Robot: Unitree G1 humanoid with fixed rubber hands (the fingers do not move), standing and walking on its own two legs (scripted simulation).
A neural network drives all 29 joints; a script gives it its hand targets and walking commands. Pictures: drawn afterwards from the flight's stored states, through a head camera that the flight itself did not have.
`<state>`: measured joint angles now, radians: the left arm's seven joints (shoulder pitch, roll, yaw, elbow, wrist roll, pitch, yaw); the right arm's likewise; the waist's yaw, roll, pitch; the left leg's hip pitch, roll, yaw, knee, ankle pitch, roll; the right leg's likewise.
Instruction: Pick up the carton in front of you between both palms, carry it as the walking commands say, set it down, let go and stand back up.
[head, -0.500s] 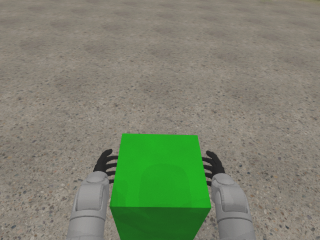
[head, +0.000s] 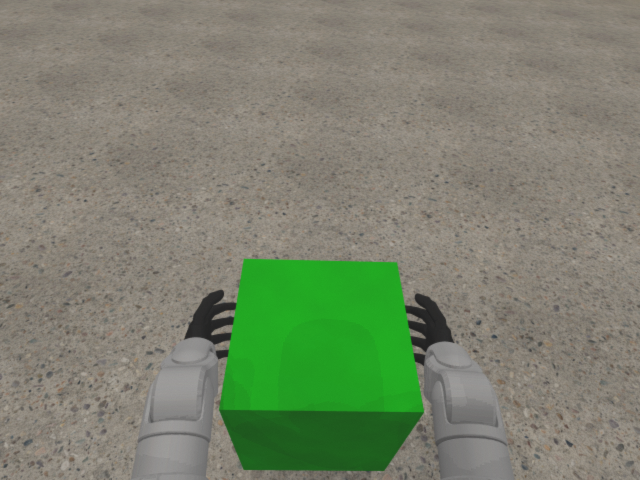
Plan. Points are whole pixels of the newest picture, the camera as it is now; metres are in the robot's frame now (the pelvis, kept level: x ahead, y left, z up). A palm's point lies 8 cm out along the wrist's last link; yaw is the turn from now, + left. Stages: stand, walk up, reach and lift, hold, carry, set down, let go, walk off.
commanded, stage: carry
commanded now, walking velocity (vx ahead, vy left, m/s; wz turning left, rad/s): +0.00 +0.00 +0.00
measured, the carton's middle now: (317, 370) +0.30 +0.00 -0.04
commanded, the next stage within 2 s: hold in 0.50 s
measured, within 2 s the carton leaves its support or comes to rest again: neither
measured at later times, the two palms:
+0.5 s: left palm (207, 351) +0.28 +0.14 +0.04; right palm (445, 354) +0.28 -0.16 +0.04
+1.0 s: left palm (225, 330) +0.31 +0.12 +0.05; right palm (466, 382) +0.24 -0.17 +0.05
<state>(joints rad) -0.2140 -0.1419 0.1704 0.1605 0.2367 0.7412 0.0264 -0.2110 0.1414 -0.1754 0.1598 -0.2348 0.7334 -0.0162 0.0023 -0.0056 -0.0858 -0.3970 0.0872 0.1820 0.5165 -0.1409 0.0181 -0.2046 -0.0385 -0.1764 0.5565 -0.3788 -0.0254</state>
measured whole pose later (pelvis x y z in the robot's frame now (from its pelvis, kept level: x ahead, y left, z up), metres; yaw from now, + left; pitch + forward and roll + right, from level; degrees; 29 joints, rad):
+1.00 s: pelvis -0.01 +0.04 +0.01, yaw -13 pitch -7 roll +0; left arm -0.27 -0.15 0.22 0.25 0.30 0.72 0.02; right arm -0.28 0.16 -0.25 0.30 -0.27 0.67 0.01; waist 0.01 -0.05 0.04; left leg -0.13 -0.02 -0.03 0.37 -0.12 0.00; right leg -0.03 0.00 0.10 0.40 -0.26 0.02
